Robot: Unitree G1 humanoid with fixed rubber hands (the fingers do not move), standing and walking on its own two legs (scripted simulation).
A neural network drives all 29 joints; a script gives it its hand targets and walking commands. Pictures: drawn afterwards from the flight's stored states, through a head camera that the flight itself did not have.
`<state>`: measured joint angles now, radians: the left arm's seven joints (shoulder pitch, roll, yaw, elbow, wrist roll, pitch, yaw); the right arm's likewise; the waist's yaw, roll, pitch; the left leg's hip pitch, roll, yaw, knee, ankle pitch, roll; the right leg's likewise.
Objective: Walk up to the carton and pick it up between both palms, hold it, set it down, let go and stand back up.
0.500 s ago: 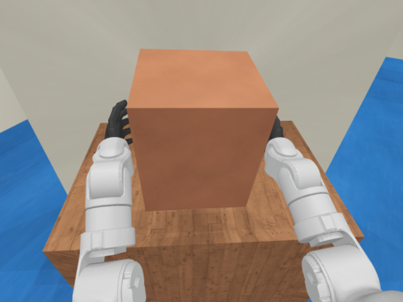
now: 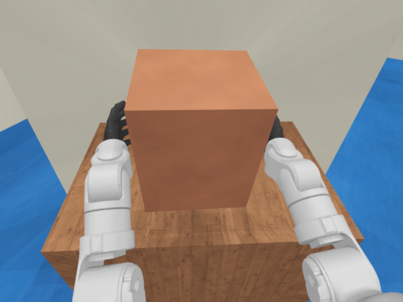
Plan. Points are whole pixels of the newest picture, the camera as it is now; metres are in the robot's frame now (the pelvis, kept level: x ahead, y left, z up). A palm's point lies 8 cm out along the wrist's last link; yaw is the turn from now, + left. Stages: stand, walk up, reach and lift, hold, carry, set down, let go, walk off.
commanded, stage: hold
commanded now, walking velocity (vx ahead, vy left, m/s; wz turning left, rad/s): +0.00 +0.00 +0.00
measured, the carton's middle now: (195, 132) +0.38 +0.01 +0.19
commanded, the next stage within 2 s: none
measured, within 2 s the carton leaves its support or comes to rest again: neither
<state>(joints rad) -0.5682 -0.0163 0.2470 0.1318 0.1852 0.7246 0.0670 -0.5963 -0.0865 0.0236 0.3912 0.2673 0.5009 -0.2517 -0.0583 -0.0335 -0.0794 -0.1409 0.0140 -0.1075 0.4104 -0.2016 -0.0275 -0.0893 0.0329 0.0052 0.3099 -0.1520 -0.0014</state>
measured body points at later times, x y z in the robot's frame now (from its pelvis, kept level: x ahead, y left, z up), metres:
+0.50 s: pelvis +0.00 +0.00 +0.00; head -0.06 +0.03 +0.45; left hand +0.37 +0.16 +0.19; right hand +0.36 -0.14 +0.18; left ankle +0.02 +0.13 -0.75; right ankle +0.01 -0.12 -0.75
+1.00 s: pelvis +0.00 +0.00 +0.00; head -0.06 +0.03 +0.45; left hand +0.37 +0.17 +0.19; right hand +0.37 -0.14 +0.18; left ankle +0.02 +0.13 -0.75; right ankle +0.01 -0.12 -0.75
